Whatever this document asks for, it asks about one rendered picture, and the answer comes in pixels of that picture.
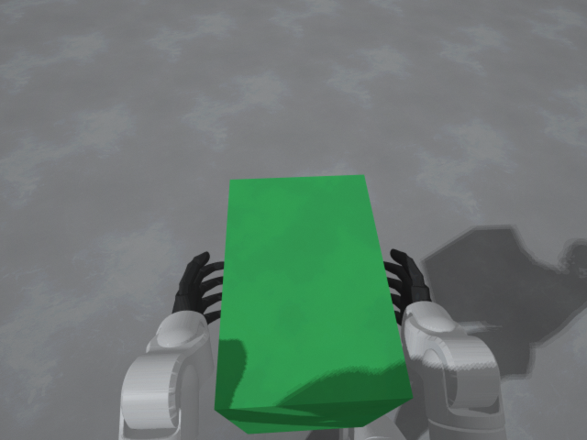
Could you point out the right robot hand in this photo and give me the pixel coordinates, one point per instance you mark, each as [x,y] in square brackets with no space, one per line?
[411,285]

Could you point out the right robot thigh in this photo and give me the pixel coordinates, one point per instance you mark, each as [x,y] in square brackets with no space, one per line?
[382,428]

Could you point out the carton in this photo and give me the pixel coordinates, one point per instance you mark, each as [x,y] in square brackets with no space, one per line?
[308,338]

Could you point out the left robot forearm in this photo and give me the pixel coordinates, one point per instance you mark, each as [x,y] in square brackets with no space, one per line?
[160,392]

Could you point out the left robot hand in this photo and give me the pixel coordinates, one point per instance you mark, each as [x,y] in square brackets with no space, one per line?
[192,289]

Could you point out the right robot forearm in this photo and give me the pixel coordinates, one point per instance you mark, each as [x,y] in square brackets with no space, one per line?
[461,378]

